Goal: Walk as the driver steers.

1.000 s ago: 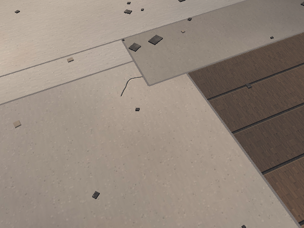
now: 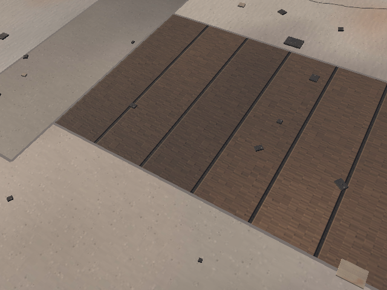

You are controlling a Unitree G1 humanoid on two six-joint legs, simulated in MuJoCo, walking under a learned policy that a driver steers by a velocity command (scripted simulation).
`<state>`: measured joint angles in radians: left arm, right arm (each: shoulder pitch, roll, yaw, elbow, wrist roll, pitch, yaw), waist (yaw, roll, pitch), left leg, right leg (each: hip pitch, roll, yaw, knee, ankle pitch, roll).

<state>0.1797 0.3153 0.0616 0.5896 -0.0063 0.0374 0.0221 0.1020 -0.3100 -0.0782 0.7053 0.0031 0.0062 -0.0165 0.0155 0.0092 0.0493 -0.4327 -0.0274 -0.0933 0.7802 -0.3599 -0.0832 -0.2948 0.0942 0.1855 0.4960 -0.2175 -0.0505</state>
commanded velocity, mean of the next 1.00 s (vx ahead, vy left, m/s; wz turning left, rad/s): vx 0.29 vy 0.00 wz -0.17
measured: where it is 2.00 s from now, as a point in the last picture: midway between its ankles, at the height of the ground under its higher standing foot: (237, 200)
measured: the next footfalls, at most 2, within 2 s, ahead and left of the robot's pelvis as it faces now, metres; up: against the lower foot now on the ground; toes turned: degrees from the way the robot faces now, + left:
left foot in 0.12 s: +0.06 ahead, +0.14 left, +0.00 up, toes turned -10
right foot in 0.58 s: +0.08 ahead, -0.17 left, +0.00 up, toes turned -18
